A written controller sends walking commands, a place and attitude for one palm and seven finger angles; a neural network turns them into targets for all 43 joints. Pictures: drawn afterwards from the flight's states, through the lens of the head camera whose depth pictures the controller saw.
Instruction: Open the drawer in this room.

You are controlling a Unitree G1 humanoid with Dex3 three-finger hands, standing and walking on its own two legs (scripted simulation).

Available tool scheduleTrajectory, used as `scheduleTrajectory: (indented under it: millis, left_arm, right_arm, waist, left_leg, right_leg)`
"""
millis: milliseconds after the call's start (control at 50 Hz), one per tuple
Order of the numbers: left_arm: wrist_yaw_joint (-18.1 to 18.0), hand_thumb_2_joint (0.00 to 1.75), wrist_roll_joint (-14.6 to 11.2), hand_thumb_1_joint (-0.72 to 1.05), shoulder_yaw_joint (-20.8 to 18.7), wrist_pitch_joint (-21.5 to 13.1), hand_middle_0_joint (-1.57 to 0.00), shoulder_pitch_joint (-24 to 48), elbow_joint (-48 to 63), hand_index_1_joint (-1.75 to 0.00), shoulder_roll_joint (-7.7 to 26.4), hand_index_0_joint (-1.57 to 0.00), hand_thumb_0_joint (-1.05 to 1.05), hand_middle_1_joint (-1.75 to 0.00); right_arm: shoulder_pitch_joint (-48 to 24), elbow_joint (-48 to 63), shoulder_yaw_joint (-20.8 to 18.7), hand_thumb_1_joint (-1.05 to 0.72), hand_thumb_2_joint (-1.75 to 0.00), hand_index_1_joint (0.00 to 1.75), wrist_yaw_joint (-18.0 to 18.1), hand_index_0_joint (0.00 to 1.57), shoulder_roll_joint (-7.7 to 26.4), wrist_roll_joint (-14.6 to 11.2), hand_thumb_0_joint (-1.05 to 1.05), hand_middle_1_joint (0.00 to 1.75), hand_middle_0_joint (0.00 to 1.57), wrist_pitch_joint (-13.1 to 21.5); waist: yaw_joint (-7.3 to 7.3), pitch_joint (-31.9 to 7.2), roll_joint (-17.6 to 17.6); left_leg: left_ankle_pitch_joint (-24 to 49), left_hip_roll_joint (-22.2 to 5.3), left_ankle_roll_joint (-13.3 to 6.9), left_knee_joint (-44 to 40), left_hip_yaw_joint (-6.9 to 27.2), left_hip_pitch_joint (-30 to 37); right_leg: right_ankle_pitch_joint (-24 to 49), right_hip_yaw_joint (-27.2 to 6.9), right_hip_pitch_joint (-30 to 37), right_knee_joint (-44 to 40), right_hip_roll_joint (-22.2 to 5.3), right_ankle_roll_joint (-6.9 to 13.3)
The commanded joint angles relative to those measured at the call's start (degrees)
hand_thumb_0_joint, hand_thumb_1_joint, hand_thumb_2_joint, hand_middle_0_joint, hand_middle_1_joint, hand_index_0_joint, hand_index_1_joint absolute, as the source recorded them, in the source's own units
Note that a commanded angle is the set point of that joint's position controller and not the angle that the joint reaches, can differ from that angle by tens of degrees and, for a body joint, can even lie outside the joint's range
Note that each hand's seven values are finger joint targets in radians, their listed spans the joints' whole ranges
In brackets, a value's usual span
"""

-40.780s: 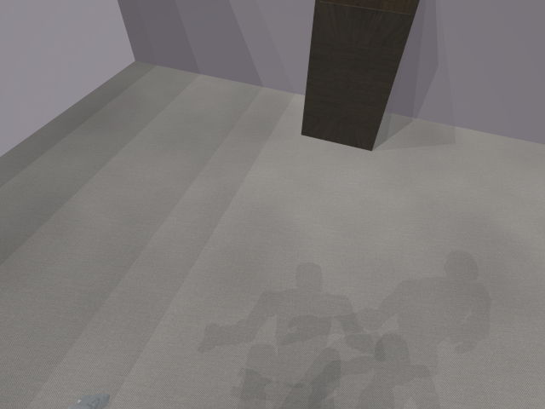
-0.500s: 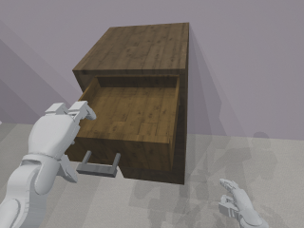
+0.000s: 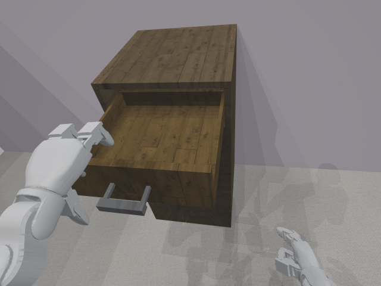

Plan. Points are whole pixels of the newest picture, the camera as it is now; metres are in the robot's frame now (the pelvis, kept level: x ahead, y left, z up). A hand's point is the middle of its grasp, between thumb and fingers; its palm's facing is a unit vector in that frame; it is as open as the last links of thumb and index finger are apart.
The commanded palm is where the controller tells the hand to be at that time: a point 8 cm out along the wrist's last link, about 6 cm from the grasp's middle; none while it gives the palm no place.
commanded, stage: draw the hand back to the body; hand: left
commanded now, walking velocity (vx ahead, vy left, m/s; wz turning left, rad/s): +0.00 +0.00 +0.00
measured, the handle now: (125, 197) +0.28 +0.21 +0.04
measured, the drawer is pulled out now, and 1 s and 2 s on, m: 0.30 0.30 0.30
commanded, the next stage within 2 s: step back with the hand held close in 1.34 s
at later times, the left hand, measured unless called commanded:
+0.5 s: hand (76, 175) +0.22 +0.21 +0.21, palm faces +0.34 -0.80 -0.49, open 13.6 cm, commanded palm +0.17 +0.25 +0.23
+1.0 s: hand (54, 167) +0.22 +0.24 +0.22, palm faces +0.45 -0.81 -0.39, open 9.9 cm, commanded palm +0.16 +0.29 +0.23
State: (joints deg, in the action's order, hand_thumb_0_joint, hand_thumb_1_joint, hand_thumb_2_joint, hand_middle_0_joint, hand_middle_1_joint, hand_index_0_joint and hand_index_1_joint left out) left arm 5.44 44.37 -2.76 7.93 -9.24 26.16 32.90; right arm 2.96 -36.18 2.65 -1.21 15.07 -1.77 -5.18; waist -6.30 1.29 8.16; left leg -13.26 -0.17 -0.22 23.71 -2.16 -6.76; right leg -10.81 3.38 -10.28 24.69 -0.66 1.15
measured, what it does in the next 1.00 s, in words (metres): stands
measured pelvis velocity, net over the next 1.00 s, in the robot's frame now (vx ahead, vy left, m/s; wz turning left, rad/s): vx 0.03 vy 0.01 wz -0.01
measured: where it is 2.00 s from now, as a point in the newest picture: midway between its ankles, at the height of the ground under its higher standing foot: outside the picture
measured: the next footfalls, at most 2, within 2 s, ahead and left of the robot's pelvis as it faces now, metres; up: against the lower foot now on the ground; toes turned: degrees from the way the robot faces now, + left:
none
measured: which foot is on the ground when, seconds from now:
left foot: down 0.00-1.00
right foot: down 0.00-1.00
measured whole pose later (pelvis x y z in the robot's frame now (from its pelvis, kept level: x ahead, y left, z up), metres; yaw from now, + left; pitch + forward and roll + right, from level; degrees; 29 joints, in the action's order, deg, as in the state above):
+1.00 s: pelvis +0.03 +0.01 +0.00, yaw +0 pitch -4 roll -1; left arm -5.7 -4.3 -21.5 -8.8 -25.1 33.4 20.1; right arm 9.4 -36.5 0.4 3.3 12.2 0.4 6.9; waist -3.9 2.2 3.9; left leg -16.4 -1.1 -0.5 24.4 -2.2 -4.1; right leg -11.8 3.3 -6.0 21.7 0.4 0.6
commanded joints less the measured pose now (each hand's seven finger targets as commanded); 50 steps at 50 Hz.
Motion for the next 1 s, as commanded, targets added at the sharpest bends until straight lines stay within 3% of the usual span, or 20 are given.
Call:
scheduleTrajectory:
  millis: [0, 40, 100, 120, 140, 200, 260, 300, 320, 340, 360, 380, 400, 420, 460, 520, 580, 620, 740, 980]
  left_arm:
    - [-1.91, 0.3, -0.48, -0.5, -12.71, 0.06, -0.3, 8.32, 10.25, -1.2, 14.28, -0.3, 0.0, -1.2]
    - [-1.6, 0.3, -0.46, -0.5, -9.9, -0.56, -0.3, 7.64, 10.94, -1.2, 11.79, -0.3, 0.0, -1.2]
    - [-2.15, 0.3, -1.44, -0.5, -12.85, -1.34, -0.3, 6.04, 13.48, -1.2, 14.08, -0.3, 0.0, -1.2]
    - [-2.2, 0.3, -0.12, -0.5, -11.75, -1.78, -0.3, 6.07, 12.78, -1.2, 13.22, -0.3, 0.0, -1.2]
    - [-2.44, 0.3, -0.84, -0.5, -12.22, -2.1, -0.3, 4.26, 12.04, -1.2, 13.13, -0.3, 0.0, -1.2]
    - [-3.34, 0.3, -2.04, -0.5, -14.86, -2.59, -0.3, 3.22, 14.61, -1.2, 14.83, -0.3, 0.0, -1.2]
    - [-3.31, 0.3, -1.39, -0.5, -14.35, -2.75, -0.3, 1.82, 11.33, -1.2, 14.25, -0.3, 0.0, -1.2]
    - [-3.34, 0.3, -2.51, -0.5, -15.52, -2.64, -0.3, 2.97, 12.64, -1.2, 15.11, -0.3, 0.0, -1.2]
    - [-3.04, 0.3, -1.17, -0.5, -13.73, -2.85, -0.3, 4.42, 12.87, -1.2, 14.27, -0.3, 0.0, -1.2]
    - [-5.96, 0.32, -40.97, -0.47, -12.66, -10.47, -0.3, 7.65, 18.28, -1.18, -9.21, -0.3, 0.0, -1.18]
    - [-8.26, 0.33, -42.09, -0.43, -18.21, -13.41, -0.29, -0.61, 11.08, -1.15, -1.12, -0.29, 0.0, -1.15]
    - [-9.34, 0.34, -46.07, -0.4, -21.88, -15.2, -0.29, -4.4, 13.12, -1.13, -0.66, -0.29, 0.0, -1.13]
    - [-10.32, 0.36, -47.53, -0.36, -23.93, -17.08, -0.29, -3.33, 15.61, -1.11, 1.49, -0.29, 0.0, -1.11]
    - [-10.88, 0.37, -47.58, -0.32, -22.11, -19.05, -0.29, 1.07, 20.26, -1.09, -0.73, -0.29, 0.0, -1.09]
    - [-12.21, 0.4, -47.55, -0.26, -21.83, -20.37, -0.28, -2.73, 17.76, -1.04, -2.76, -0.28, 0.0, -1.04]
    - [-12.29, 0.45, -47.89, -0.15, -20.29, -20.72, -0.27, -3.28, 16.16, -0.98, -4.83, -0.27, 0.0, -0.98]
    - [-12.14, 0.5, -47.8, -0.05, -20.25, -21.27, -0.27, -4.28, 18.24, -0.91, -5.18, -0.27, 0.0, -0.91]
    - [-12.1, 0.52, -48.04, 0.02, -21.01, -21.43, -0.26, -6.33, 19.36, -0.86, -4.56, -0.26, 0.0, -0.86]
    - [-11.79, 0.62, -48.48, 0.23, -22.76, -20.87, -0.25, -10.52, 19.86, -0.73, -4.25, -0.25, 0.0, -0.73]
    - [-12.05, 0.8, -48.78, 0.65, -25.22, -19.63, -0.22, -10.69, 18.55, -0.46, -3.25, -0.22, 0.0, -0.46]
  right_arm:
    - [-12.68, 10.89, -1.43, -0.9, -0.9, 0.3, 0.32, 0.2, 5.01, -0.88, 0.0, 0.3, 0.2, 3.35]
    - [-11.85, 10.61, -1.55, -0.9, -0.9, 0.3, 0.32, 0.2, 4.63, -0.5, 0.0, 0.3, 0.2, 3.2]
    - [-12.31, 11.73, -1.49, -0.9, -0.9, 0.3, 0.87, 0.2, 5.33, -0.71, 0.0, 0.3, 0.2, 4.17]
    - [-10.95, 11.24, -1.2, -0.9, -0.9, 0.3, 0.69, 0.2, 4.78, -0.12, 0.0, 0.3, 0.2, 4.25]
    - [-10.61, 10.79, -1.61, -0.9, -0.9, 0.3, 0.95, 0.2, 4.92, -0.15, 0.0, 0.3, 0.2, 4.0]
    - [-11.82, 11.75, -1.51, -0.9, -0.9, 0.3, 1.1, 0.2, 5.48, -0.64, 0.0, 0.3, 0.2, 4.63]
    - [-10.09, 10.78, -1.75, -0.9, -0.9, 0.3, 1.24, 0.2, 5.26, -0.05, 0.0, 0.3, 0.2, 4.17]
    - [-11.48, 11.27, -1.69, -0.9, -0.9, 0.3, 1.4, 0.2, 5.54, -0.78, 0.0, 0.3, 0.2, 4.64]
    - [-10.24, 11.02, -1.46, -0.9, -0.9, 0.3, 1.27, 0.2, 5.08, -0.05, 0.0, 0.3, 0.2, 4.66]
    - [-6.17, 14.95, -2.0, -0.9, -0.9, 0.3, 3.01, 0.2, -0.19, -0.14, 0.0, 0.3, 0.2, 9.09]
    - [-4.69, 11.69, -1.93, -0.9, -0.9, 0.3, 4.2, 0.2, 2.54, 0.99, 0.0, 0.3, 0.2, 11.4]
    - [-4.65, 11.09, -2.15, -0.9, -0.9, 0.3, 4.97, 0.2, 2.68, 1.12, 0.0, 0.3, 0.2, 12.37]
    - [-4.39, 9.77, -2.14, -0.9, -0.9, 0.3, 5.32, 0.2, 3.13, 1.22, 0.0, 0.3, 0.2, 13.65]
    - [-4.25, 10.22, -1.95, -0.9, -0.9, 0.3, 5.44, 0.2, 2.38, 1.63, 0.0, 0.3, 0.2, 15.0]
    - [-2.15, 8.91, -1.97, -0.9, -0.9, 0.3, 5.56, 0.2, 1.78, 2.15, 0.0, 0.3, 0.2, 16.4]
    - [-2.03, 8.61, -2.2, -0.9, -0.9, 0.3, 5.33, 0.2, 2.21, 2.22, 0.0, 0.3, 0.2, 16.74]
    - [-1.59, 8.78, -2.47, -0.9, -0.9, 0.3, 5.0, 0.2, 2.18, 2.49, 0.0, 0.3, 0.2, 16.94]
    - [-1.57, 9.09, -2.84, -0.9, -0.9, 0.3, 4.84, 0.2, 2.6, 2.6, 0.0, 0.3, 0.2, 17.23]
    - [-0.82, 9.15, -3.5, -0.9, -0.9, 0.3, 4.41, 0.2, 2.9, 2.12, 0.0, 0.3, 0.2, 16.33]
    - [-0.54, 9.13, -3.83, -0.9, -0.9, 0.3, 4.89, 0.2, 2.78, 1.89, 0.0, 0.3, 0.2, 14.85]
  waist:
    - [-0.65, -9.69, -5.31]
    - [0.01, -8.51, -4.82]
    - [-0.54, -10.05, -4.32]
    - [-0.64, -10.99, -5.24]
    - [-0.29, -9.07, -6.61]
    - [-0.67, -9.24, -3.54]
    - [-0.6, -6.8, -6.19]
    - [-0.33, -7.46, -3.42]
    - [-0.42, -9.07, -3.93]
    - [5.44, -3.26, -13.72]
    - [4.35, -2.23, -17.55]
    - [2.88, -3.15, -15.35]
    - [2.84, -4.26, -13.12]
    - [2.54, -7.84, -7.64]
    - [2.42, -6.33, -1.08]
    - [2.62, -1.92, -2.43]
    - [2.15, -4.25, -0.32]
    - [2.03, -5.4, -3.96]
    - [2.13, -5.74, -4.18]
    - [2.26, -6.08, -4.09]
  left_leg:
    - [7.65, 0.37, -0.37, -3.12, 1.16, -3.42]
    - [7.36, 0.65, -0.42, -3.68, 0.85, -3.38]
    - [7.21, 0.37, -0.51, -2.44, 1.27, -2.69]
    - [8.09, 0.72, -0.48, -2.58, 1.0, -2.84]
    - [7.8, 0.56, -0.51, -3.05, 1.26, -3.16]
    - [7.72, 0.24, -0.29, -2.24, 1.59, -2.61]
    - [6.94, 0.61, -0.4, -2.83, 1.15, -3.65]
    - [6.18, 0.19, -0.24, -2.42, 1.67, -3.04]
    - [7.19, 0.63, -0.26, -2.52, 1.3, -2.79]
    - [1.62, -1.5, -1.97, -2.09, 1.05, 2.1]
    - [-0.97, -2.32, -1.92, -2.33, 1.52, 1.31]
    - [-0.22, -1.76, -1.75, -2.86, 1.15, 1.2]
    - [-0.49, -1.65, -1.23, -3.02, 1.1, 1.51]
    - [1.06, -1.32, -1.19, -3.15, 0.68, 2.71]
    - [3.77, -1.34, -0.47, -4.04, 0.42, 2.59]
    - [5.02, -1.71, -0.23, -4.91, 0.71, 0.59]
    - [8.7, -1.62, -0.12, -4.27, 1.04, 1.03]
    - [11.68, -1.85, -0.2, -3.68, 1.18, 1.08]
    - [16.74, -2.35, 0.24, -2.49, 1.14, 0.99]
    - [15.81, -2.33, 0.4, -2.43, 1.15, 1.87]
  right_leg:
    - [2.16, -3.58, 6.91, -3.8, 0.45, -0.6]
    - [1.47, -2.57, 6.07, -4.09, 0.1, -0.79]
    - [2.11, -3.39, 6.27, -4.06, 0.26, -0.8]
    - [1.87, -2.54, 6.75, -3.54, -0.21, -0.76]
    - [1.95, -2.15, 6.02, -3.91, -0.04, -0.86]
    - [2.54, -2.88, 5.58, -4.04, 0.21, -0.68]
    - [0.86, -1.89, 4.52, -4.32, -0.16, -0.97]
    - [0.29, -2.66, 4.21, -4.4, 0.31, -0.68]
    - [0.56, -1.93, 4.92, -3.95, -0.22, -0.72]
    - [-0.67, -0.24, 1.38, -6.96, 1.06, -0.07]
    - [-3.2, -1.03, 1.05, -7.22, 0.86, -0.32]
    - [-3.44, -1.13, 2.46, -8.43, 0.3, -0.51]
    - [-4.02, -1.82, 3.47, -8.76, 0.2, -0.61]
    - [-2.7, -1.86, 5.03, -8.22, -0.65, -0.36]
    - [0.69, -1.36, 5.99, -7.34, -0.47, 0.19]
    - [1.97, -1.25, 5.84, -7.63, -0.14, 0.24]
    - [5.53, -1.21, 7.78, -6.11, -0.15, 0.61]
    - [9.06, -0.92, 8.93, -5.27, 0.0, 0.47]
    - [13.0, -0.83, 8.54, -4.08, 0.2, 0.41]
    - [12.18, -1.21, 7.37, -4.62, 0.39, 0.3]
